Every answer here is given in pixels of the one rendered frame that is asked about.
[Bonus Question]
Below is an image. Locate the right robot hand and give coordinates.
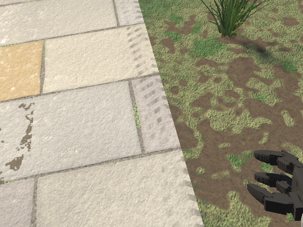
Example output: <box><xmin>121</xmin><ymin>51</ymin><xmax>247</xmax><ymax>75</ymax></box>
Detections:
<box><xmin>247</xmin><ymin>149</ymin><xmax>303</xmax><ymax>221</ymax></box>

